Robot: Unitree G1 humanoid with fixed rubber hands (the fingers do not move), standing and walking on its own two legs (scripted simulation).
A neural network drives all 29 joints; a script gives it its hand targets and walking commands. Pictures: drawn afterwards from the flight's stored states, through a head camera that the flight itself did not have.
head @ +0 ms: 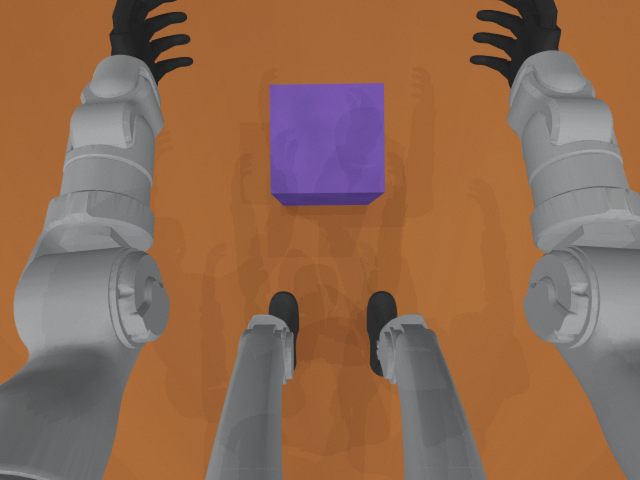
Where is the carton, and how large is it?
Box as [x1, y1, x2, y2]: [269, 83, 384, 205]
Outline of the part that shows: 383,83 269,85 271,193 283,205 368,204 384,192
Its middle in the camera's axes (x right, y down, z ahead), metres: +0.02 -0.19 +0.83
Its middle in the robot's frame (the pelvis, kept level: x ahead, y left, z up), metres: +0.55 +0.01 -0.53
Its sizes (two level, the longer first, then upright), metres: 0.210 0.200 0.250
